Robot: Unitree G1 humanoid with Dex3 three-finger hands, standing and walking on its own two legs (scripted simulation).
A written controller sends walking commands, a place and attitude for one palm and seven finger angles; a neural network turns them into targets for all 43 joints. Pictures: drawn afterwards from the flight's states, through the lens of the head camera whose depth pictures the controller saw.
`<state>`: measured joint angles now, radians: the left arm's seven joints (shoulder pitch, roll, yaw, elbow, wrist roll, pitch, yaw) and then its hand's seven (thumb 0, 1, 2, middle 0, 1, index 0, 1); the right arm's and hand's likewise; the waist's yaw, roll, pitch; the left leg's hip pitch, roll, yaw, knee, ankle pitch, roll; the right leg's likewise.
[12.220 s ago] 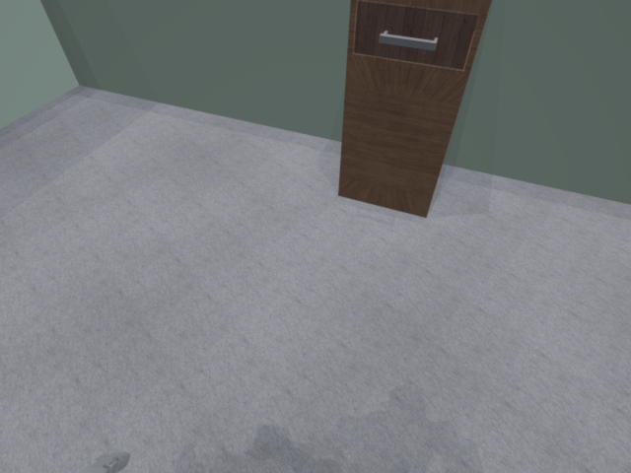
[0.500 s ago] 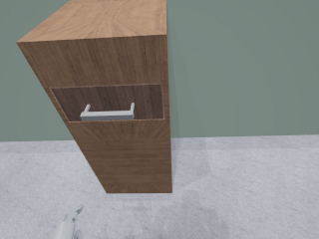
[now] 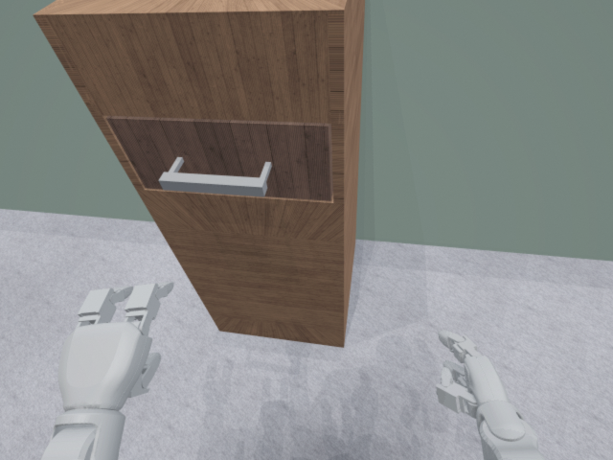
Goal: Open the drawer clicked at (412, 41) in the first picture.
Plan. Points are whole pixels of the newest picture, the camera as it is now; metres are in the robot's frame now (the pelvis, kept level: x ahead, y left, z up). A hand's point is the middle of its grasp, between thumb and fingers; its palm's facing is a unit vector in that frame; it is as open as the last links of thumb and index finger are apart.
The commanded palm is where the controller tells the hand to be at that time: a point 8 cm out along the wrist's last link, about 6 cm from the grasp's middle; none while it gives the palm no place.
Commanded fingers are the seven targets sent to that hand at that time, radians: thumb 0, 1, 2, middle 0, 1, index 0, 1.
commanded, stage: raise the hand with hooked fingers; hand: left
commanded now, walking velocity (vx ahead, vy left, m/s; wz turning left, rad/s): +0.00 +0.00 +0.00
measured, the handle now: (217, 174) +0.53 +0.26 +0.05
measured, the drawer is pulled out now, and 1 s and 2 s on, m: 0.00 0.00 0.00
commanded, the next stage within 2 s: move the hooked fingers above the handle in 1.22 s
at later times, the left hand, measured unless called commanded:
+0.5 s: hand (144, 273) +0.28 +0.26 +0.11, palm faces +0.15 -0.10 -0.98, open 13.0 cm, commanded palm +0.25 +0.25 +0.17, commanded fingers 0.00 -0.50 0.30 -0.30 -1.20 -0.30 -1.20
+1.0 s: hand (117, 213) +0.33 +0.29 +0.16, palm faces +0.04 -0.08 -1.00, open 13.9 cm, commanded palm +0.30 +0.29 +0.22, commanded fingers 0.00 -0.50 0.30 -0.30 -1.20 -0.30 -1.20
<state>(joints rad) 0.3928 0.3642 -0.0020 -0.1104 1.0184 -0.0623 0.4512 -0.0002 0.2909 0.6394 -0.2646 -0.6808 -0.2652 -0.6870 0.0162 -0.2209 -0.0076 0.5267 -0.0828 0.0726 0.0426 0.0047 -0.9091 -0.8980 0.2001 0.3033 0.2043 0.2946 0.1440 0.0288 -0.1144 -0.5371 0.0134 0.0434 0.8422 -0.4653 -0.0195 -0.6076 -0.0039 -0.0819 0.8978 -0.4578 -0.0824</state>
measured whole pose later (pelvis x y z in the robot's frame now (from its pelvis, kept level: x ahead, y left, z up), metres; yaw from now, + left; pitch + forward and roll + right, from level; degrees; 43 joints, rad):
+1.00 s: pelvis +0.00 +0.08 +0.05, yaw -5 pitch +0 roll +0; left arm -0.16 0.50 -0.06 0.01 0.91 0.11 -0.07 -0.01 -0.49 0.30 -0.31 -1.19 -0.31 -1.20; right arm 0.15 -0.24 0.03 0.61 0.02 0.10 -0.01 0.01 -0.91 -0.90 0.20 0.30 0.21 0.30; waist 0.09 0.08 0.00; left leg -0.15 -0.08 -0.03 0.43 -0.27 0.06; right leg -0.22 -0.02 0.03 0.44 -0.21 0.02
